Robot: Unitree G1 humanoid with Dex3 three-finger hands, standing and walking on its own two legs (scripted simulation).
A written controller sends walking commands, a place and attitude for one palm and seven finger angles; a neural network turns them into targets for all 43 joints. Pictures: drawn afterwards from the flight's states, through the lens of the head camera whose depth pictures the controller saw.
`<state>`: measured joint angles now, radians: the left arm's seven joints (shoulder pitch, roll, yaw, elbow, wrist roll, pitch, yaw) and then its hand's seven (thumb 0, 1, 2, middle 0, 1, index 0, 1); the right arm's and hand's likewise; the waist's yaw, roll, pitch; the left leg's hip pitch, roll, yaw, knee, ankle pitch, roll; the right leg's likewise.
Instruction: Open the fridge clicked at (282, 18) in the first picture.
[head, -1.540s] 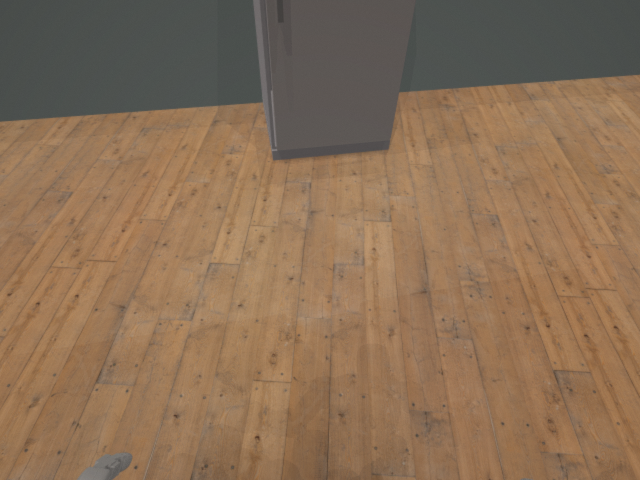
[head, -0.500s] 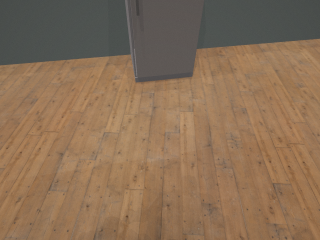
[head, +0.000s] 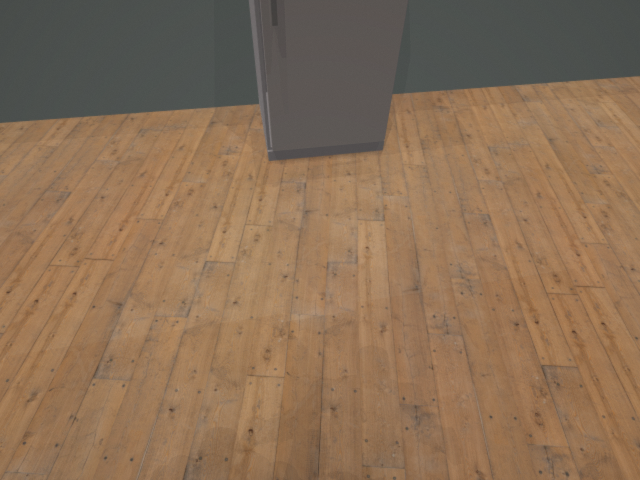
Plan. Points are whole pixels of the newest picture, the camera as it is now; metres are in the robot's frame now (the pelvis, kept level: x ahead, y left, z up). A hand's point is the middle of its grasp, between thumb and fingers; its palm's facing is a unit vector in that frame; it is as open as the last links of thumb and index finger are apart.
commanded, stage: walk to a spot facing it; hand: left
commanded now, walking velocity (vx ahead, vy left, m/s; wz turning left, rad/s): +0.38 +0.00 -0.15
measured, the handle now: out of the picture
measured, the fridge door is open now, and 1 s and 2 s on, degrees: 0 0 0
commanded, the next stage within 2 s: none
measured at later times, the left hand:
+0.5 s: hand out of the picture +0.12 +0.18 -0.20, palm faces -0.11 -0.98 -0.17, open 7.4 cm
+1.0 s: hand (228, 388) +0.30 +0.18 -0.22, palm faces +0.00 -0.99 -0.11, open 7.3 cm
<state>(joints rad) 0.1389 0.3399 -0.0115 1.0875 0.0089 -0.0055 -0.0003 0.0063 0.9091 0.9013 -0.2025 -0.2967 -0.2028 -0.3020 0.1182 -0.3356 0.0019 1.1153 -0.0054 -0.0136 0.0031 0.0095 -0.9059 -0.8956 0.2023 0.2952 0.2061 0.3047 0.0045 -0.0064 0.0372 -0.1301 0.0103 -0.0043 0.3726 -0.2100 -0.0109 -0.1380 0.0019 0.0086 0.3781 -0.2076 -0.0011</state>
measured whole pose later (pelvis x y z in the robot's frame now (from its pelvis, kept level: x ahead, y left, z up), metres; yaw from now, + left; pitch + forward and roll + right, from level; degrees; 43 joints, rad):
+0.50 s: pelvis +0.12 +0.00 -0.02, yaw -5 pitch +0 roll -1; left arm 0.32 0.17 0.02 1.10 0.02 0.00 -0.02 0.01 0.91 0.90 -0.20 -0.30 -0.20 -0.30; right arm 0.42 -0.16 -0.02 1.14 -0.03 -0.07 -0.02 0.01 -0.91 -0.90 0.20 0.29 0.21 0.30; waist -0.04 0.01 0.05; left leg -0.02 0.05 0.08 0.52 -0.49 -0.01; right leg -0.38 -0.02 -0.08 0.86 -0.53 -0.04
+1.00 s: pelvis +0.35 +0.02 -0.03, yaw -5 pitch -1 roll -2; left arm 0.39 0.15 0.04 1.13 0.01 -0.04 0.01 0.01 0.91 0.90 -0.20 -0.30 -0.20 -0.30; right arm 0.12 -0.15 -0.05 0.99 -0.03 -0.09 0.02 0.00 -0.91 -0.90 0.20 0.29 0.20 0.30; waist 0.02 -0.04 0.07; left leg -0.46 0.08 0.16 0.71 -0.22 0.07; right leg -0.10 -0.04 -0.05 0.87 -0.53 0.00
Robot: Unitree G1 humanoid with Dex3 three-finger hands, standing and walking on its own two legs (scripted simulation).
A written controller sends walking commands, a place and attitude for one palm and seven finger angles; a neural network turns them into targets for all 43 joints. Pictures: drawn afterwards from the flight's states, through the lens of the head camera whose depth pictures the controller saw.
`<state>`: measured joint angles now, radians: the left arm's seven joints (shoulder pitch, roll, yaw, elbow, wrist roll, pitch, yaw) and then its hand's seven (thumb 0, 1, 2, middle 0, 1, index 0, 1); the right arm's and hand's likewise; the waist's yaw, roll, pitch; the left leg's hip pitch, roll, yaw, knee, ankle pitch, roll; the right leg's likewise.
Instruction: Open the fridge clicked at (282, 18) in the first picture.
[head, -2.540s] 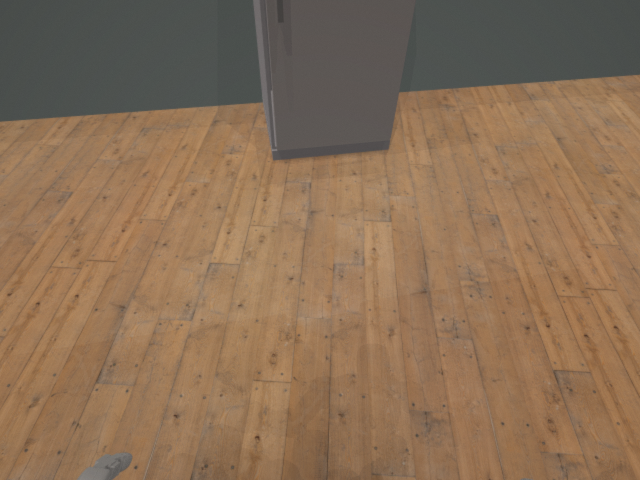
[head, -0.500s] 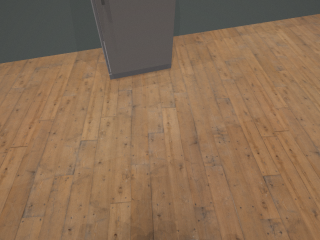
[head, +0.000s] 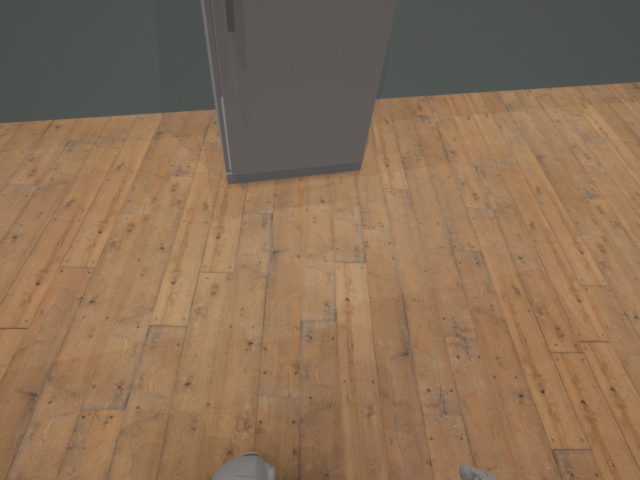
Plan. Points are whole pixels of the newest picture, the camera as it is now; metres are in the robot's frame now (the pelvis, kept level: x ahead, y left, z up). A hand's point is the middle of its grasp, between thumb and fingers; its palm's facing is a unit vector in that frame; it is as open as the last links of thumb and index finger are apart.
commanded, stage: walk to a spot facing it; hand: left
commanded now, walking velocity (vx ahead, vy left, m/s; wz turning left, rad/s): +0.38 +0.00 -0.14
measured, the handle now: out of the picture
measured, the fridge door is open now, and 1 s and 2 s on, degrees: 0 0 0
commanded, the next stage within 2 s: turn to face it in 1.22 s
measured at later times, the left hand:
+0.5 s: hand (248, 340) +0.34 +0.14 -0.14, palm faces -0.16 -0.97 -0.16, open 7.4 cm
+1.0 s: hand (245, 314) +0.40 +0.16 -0.17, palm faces +0.02 -0.99 -0.13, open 7.3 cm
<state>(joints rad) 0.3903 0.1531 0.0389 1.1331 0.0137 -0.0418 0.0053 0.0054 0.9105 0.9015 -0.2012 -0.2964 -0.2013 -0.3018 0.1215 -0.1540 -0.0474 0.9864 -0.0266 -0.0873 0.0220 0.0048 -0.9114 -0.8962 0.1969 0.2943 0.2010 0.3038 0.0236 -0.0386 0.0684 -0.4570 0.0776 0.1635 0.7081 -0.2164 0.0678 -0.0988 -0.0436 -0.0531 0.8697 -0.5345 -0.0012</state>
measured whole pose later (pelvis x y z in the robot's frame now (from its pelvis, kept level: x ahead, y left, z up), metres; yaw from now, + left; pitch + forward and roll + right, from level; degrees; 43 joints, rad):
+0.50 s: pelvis +0.22 -0.01 +0.02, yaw -7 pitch -1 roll +0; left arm 0.12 0.15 0.05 1.02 0.03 0.00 -0.02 0.01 0.92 0.90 -0.19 -0.30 -0.20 -0.30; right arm 0.49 -0.11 -0.04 1.18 -0.03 -0.08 -0.01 0.01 -0.91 -0.90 0.20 0.29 0.20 0.30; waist -0.07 0.01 0.07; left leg 0.08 0.04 0.29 0.34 -0.40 -0.01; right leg -0.48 -0.09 -0.13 0.64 -0.19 -0.02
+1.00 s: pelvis +0.45 -0.01 +0.01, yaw -4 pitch -1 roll -3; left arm 0.39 0.17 0.05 1.13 0.02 -0.05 0.00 0.00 0.92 0.90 -0.20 -0.30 -0.20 -0.30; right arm 0.16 -0.19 -0.07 0.99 -0.03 -0.06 0.03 0.01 -0.92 -0.90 0.19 0.29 0.20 0.30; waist 0.04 -0.02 0.03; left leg -0.40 0.11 0.15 0.61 -0.19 0.01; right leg -0.04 -0.07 -0.19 0.52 -0.42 0.03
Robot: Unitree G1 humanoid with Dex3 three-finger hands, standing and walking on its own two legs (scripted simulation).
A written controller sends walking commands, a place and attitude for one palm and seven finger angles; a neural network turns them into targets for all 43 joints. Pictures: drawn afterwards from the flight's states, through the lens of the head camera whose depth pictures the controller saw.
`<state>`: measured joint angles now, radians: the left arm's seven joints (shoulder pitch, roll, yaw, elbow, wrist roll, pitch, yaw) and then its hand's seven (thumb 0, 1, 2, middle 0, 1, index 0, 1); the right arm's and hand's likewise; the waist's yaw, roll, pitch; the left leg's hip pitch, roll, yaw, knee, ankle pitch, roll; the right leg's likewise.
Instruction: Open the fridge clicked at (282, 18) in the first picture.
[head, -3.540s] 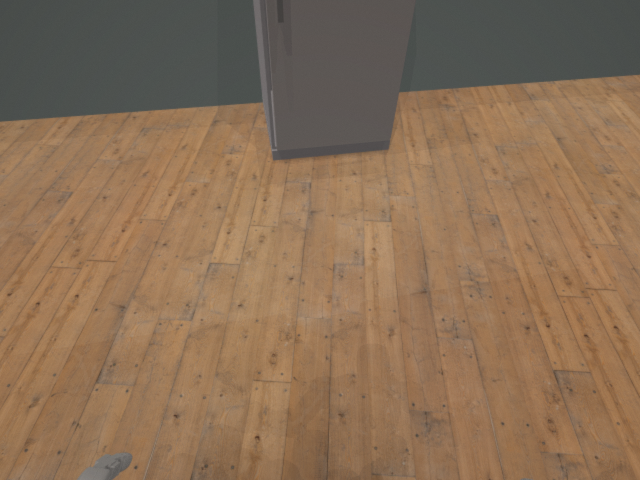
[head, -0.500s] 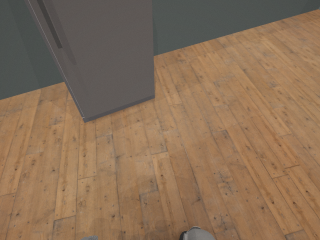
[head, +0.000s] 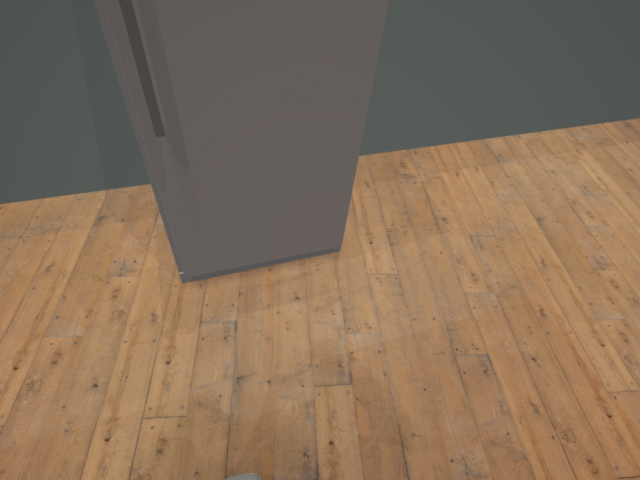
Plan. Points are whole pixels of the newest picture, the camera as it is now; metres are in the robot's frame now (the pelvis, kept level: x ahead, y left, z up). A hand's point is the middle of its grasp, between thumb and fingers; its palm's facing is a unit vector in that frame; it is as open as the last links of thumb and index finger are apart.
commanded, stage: walk to a spot facing it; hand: left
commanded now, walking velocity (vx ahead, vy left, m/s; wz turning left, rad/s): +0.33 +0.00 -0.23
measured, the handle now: (129, 10) +0.80 +0.45 +0.20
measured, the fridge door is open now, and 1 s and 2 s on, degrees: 0 0 0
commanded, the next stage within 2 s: turn to face it in 0.22 s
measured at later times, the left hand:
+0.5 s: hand (245, 370) +0.31 +0.14 -0.16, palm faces -0.15 -0.96 -0.22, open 7.3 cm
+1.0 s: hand (180, 416) +0.23 +0.23 -0.18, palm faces +0.22 -0.95 -0.21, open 7.3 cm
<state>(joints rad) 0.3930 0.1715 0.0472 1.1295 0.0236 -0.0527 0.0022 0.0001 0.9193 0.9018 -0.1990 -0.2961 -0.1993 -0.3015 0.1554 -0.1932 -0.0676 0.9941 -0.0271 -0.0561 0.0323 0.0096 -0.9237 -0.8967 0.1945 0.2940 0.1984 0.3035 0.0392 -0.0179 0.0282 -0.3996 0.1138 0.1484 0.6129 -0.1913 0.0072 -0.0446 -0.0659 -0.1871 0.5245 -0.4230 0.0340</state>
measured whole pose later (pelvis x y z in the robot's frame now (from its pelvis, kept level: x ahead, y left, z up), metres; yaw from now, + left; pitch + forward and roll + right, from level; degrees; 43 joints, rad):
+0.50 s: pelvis +0.18 -0.02 +0.00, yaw -7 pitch -1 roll +1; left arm 0.11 0.17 0.04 1.01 0.03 -0.03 0.00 0.00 0.92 0.90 -0.19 -0.30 -0.20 -0.30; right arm 0.44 -0.10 -0.03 1.16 -0.01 -0.05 -0.01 0.01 -0.91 -0.90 0.20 0.29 0.20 0.30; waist -0.06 0.00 0.08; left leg -0.05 0.09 0.29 0.55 -0.43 -0.03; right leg -0.38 -0.08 -0.14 0.57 -0.14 -0.02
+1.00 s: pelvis +0.19 +0.01 +0.00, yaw +10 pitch +0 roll -2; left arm 0.16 0.25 0.09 0.97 0.02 0.07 0.02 0.00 0.92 0.90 -0.20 -0.30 -0.20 -0.30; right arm 0.19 -0.21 -0.07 0.93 -0.03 0.01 0.00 0.01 -0.91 -0.90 0.20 0.29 0.20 0.30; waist -0.01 -0.04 0.07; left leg -0.35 0.05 0.10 0.67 -0.32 0.05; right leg -0.49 -0.13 -0.13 1.04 -0.44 0.06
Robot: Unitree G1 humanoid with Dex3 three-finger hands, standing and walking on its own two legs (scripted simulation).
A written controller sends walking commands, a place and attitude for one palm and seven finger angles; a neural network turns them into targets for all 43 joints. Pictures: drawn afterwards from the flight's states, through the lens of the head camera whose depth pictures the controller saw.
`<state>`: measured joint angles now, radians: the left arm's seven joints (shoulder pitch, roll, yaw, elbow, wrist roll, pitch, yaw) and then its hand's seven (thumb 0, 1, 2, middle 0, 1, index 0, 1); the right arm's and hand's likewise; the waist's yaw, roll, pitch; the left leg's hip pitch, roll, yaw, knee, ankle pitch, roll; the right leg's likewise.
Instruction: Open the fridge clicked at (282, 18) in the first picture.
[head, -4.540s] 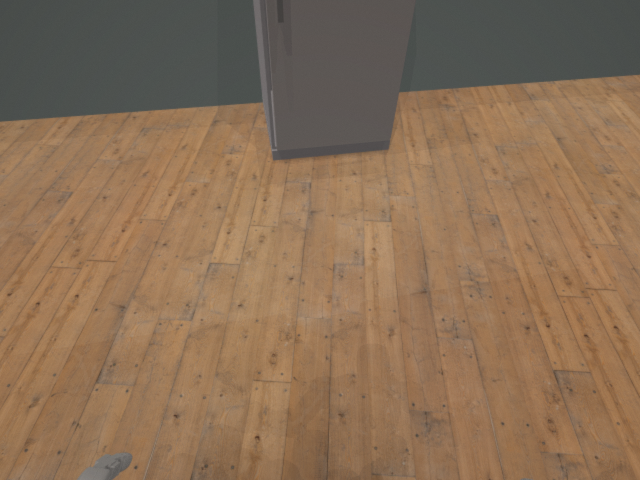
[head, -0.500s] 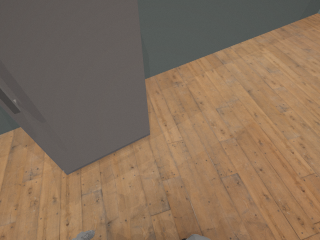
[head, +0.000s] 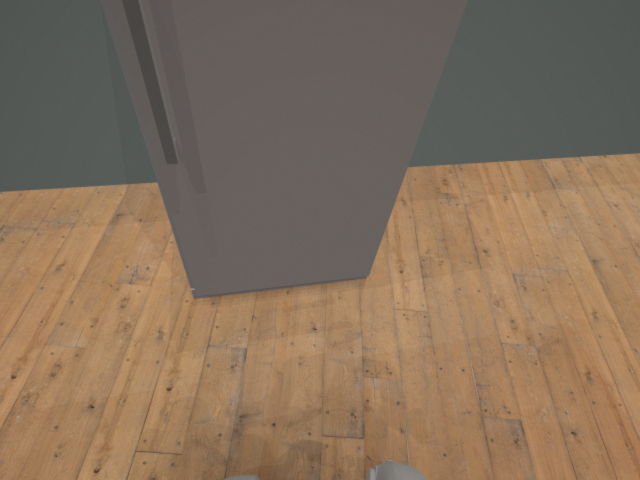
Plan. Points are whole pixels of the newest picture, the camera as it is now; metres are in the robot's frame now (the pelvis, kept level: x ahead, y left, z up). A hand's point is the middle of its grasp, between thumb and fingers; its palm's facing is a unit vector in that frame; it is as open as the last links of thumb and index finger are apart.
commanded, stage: turn to face it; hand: left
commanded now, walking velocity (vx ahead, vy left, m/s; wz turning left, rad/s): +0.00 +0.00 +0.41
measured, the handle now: (140, 21) +0.68 +0.33 +0.20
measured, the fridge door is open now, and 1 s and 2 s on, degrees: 0 0 0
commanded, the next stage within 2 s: take the last steps up to it in 0.40 s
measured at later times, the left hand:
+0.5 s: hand out of the picture +0.04 +0.15 -0.14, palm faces +0.22 -0.94 -0.27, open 7.3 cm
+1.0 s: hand out of the picture -0.12 +0.15 -0.16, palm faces +0.35 -0.92 -0.17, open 7.3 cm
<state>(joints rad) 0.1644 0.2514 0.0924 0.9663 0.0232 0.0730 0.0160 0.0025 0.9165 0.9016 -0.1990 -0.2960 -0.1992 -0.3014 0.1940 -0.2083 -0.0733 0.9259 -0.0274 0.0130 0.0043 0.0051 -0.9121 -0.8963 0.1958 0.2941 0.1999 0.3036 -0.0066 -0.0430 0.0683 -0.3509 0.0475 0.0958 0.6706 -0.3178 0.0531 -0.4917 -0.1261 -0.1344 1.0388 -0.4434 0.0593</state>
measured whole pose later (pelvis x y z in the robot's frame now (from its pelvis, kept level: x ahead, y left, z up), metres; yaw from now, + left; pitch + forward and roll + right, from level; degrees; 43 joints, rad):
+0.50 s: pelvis -0.01 -0.05 +0.01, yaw +11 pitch -1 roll +2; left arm 0.20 0.15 0.02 0.94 0.02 0.01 0.03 0.01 0.91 0.90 -0.20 -0.30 -0.20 -0.30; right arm 0.21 -0.22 -0.08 0.99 -0.01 0.07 0.01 0.01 -0.91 -0.90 0.20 0.29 0.20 0.30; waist -0.01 0.06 0.05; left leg -0.43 -0.05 -0.03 0.88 -0.43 -0.02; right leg -0.21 -0.04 -0.09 0.53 -0.30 -0.03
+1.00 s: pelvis +0.02 +0.01 +0.01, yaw +15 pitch -1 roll +0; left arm 0.44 0.19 0.04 1.16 0.03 0.02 0.00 0.01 0.91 0.90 -0.20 -0.30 -0.20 -0.30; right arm 0.19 -0.16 -0.04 1.02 -0.02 -0.04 0.01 0.01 -0.91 -0.90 0.20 0.29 0.20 0.30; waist 0.06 -0.03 0.03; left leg -0.17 0.04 0.12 0.49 -0.30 0.02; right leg -0.28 -0.09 -0.10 0.81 -0.46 0.00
